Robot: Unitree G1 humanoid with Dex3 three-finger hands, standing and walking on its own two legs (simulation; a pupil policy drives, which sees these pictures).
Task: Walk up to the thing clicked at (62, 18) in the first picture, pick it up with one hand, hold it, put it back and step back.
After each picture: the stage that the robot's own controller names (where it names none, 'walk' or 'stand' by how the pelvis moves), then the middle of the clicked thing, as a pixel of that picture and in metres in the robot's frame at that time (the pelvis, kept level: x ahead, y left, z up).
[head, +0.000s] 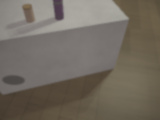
stand; (58, 2) +1.05 +0.21 -0.04
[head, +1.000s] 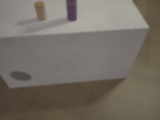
walk; (71, 2) +0.97 +0.16 -0.03
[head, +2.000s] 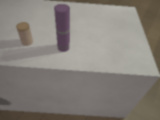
walk; (62, 30) +0.66 +0.14 -0.02
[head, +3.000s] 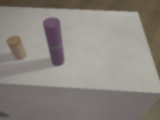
walk; (55, 44) +0.57 +0.17 -0.02
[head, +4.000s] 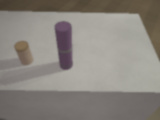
stand; (64, 48) +0.56 +0.10 -0.02
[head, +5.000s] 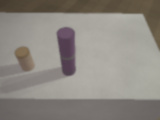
stand; (67, 54) +0.51 +0.10 -0.03
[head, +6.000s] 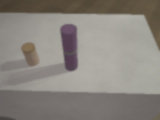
stand; (70, 50) +0.56 +0.09 -0.04
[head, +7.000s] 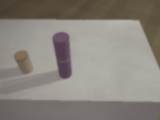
stand; (63, 57) +0.53 +0.12 -0.05
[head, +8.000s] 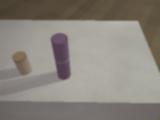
stand; (62, 58) +0.52 +0.13 -0.05
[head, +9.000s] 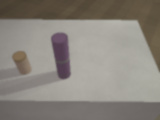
stand; (62, 58) +0.53 +0.12 -0.05
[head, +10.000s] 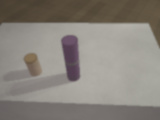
rise first; (71, 60) +0.52 +0.11 -0.04
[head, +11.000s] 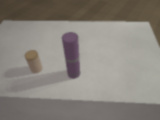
go down; (72, 57) +0.54 +0.11 -0.04
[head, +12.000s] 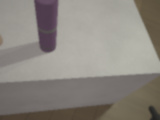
go down; (47, 26) +0.54 +0.10 +0.02
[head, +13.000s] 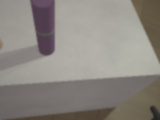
approach; (45, 29) +0.54 +0.10 +0.02
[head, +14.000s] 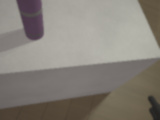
close in; (30, 8) +0.56 +0.12 +0.06
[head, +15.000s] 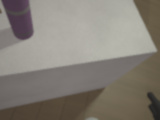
close; (17, 6) +0.55 +0.12 +0.07
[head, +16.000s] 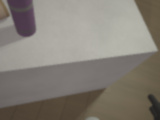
lift; (20, 3) +0.56 +0.12 +0.07
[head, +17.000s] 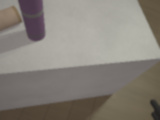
lift; (32, 10) +0.56 +0.12 +0.06
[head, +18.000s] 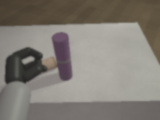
lift; (63, 58) +0.53 +0.12 -0.01
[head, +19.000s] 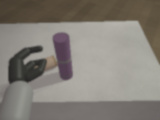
close; (64, 58) +0.53 +0.11 -0.02
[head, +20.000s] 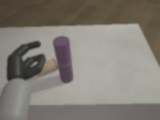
stand; (64, 61) +0.53 +0.11 -0.03
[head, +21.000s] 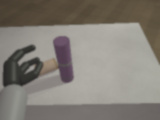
stand; (64, 61) +0.52 +0.11 -0.03
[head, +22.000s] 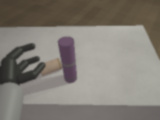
close; (68, 61) +0.53 +0.11 -0.03
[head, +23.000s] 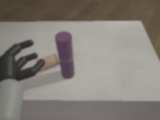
close; (66, 57) +0.54 +0.11 -0.03
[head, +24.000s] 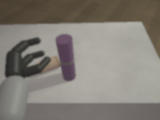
close; (66, 59) +0.53 +0.11 -0.03
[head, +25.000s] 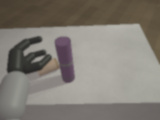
close; (65, 61) +0.53 +0.11 -0.03
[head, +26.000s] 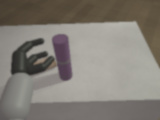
close; (63, 59) +0.54 +0.12 -0.03
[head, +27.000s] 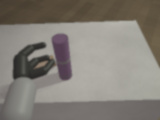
stand; (63, 59) +0.53 +0.12 -0.03
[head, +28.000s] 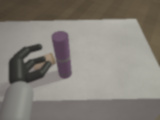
stand; (62, 57) +0.53 +0.12 -0.03
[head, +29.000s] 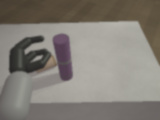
stand; (64, 59) +0.53 +0.11 -0.03
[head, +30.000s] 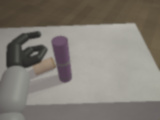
close; (63, 61) +0.53 +0.11 -0.03
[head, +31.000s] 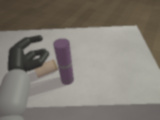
close; (64, 63) +0.53 +0.11 -0.03
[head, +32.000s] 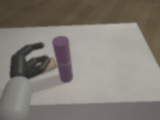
close; (63, 61) +0.53 +0.12 -0.03
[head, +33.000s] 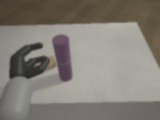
close; (63, 60) +0.53 +0.12 -0.03
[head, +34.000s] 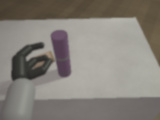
stand; (62, 56) +0.54 +0.12 -0.03
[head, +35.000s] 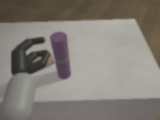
stand; (61, 57) +0.53 +0.12 -0.03
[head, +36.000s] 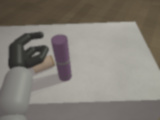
stand; (62, 60) +0.53 +0.12 -0.03
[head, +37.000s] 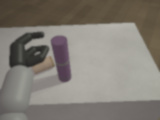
stand; (62, 61) +0.53 +0.12 -0.03
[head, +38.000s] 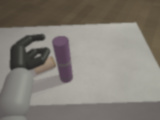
close; (63, 61) +0.53 +0.11 -0.03
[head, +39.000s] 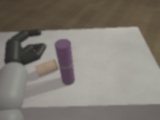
close; (65, 64) +0.53 +0.11 -0.03
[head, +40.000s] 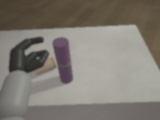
close; (64, 62) +0.54 +0.12 -0.03
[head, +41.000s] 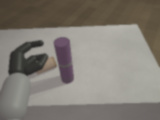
close; (65, 62) +0.53 +0.11 -0.03
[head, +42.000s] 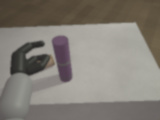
close; (63, 61) +0.53 +0.12 -0.03
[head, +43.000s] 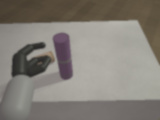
stand; (64, 58) +0.53 +0.11 -0.03
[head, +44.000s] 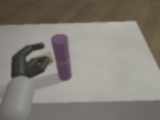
close; (62, 59) +0.53 +0.12 -0.03
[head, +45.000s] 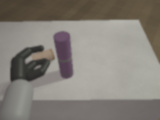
stand; (64, 57) +0.54 +0.11 -0.03
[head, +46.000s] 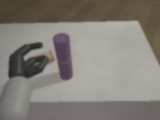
close; (64, 58) +0.53 +0.11 -0.03
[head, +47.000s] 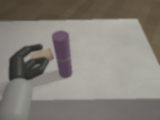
close; (63, 56) +0.54 +0.12 -0.03
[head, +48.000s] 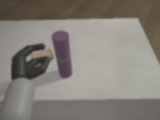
stand; (63, 56) +0.53 +0.12 -0.03
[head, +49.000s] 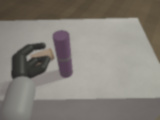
stand; (64, 56) +0.54 +0.11 -0.03
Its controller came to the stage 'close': yes
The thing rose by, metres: 0.00
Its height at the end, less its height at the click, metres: +0.00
